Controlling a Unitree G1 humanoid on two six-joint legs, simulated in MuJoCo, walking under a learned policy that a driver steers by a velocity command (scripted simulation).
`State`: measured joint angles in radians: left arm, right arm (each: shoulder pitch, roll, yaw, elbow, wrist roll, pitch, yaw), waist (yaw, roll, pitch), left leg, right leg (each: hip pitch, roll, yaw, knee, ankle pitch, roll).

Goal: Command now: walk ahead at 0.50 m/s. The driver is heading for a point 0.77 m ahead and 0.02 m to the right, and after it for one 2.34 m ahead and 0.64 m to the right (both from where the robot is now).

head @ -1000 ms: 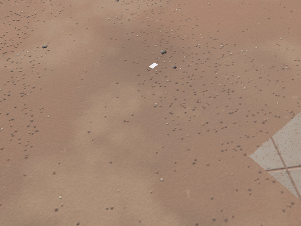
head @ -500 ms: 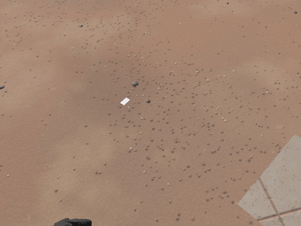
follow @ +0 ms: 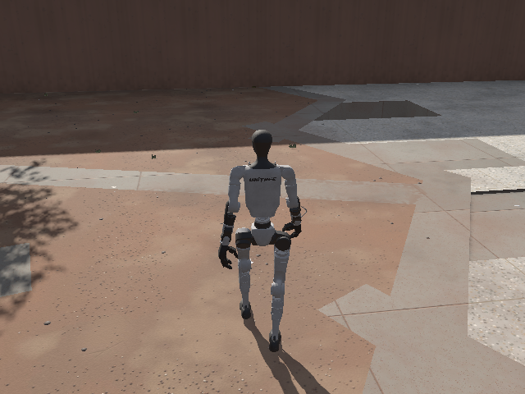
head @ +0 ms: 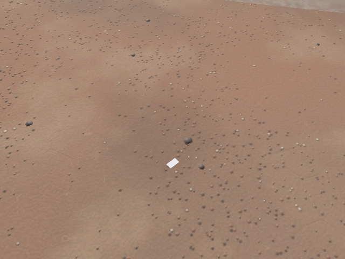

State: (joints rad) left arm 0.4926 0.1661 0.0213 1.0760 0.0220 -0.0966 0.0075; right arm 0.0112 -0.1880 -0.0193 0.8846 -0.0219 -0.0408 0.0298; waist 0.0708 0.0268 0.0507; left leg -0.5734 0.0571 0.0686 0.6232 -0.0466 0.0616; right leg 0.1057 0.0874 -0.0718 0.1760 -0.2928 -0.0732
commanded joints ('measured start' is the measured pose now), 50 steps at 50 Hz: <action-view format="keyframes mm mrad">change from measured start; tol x32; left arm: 1 41 154 28 -9 7 -2 14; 27 -558 86 21 -257 0 43 -34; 33 24 276 94 -110 45 5 4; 50 -18 123 31 -41 -10 -12 -4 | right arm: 1 -39 -81 -21 -67 1 -25 -7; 5 505 -268 -91 75 -46 -51 -41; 26 542 -109 -30 180 0 -63 -44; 50 30 -39 -25 -20 0 -3 -1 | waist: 1 -52 -95 51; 6 -191 135 -355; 28 -117 40 68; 34 49 -204 -362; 50 -41 -80 59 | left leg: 1 23 -37 18 -67 -94 42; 5 904 290 -477 -194 -195 245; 11 395 169 -274 -470 -77 149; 31 670 139 -62 -121 687 97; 34 12 -133 -56 690 -469 27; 50 -51 28 -4 83 49 -39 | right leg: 1 24 -318 112 84 749 -112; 3 -15 -280 70 340 933 -82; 6 -686 -16 70 1142 -230 -17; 7 -758 -91 118 1162 -141 -27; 28 -732 -134 -5 406 189 -5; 32 -131 -109 24 283 158 -101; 34 220 -512 744 112 59 -270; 39 -284 -317 275 -22 166 -129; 50 -170 -259 109 -52 498 -121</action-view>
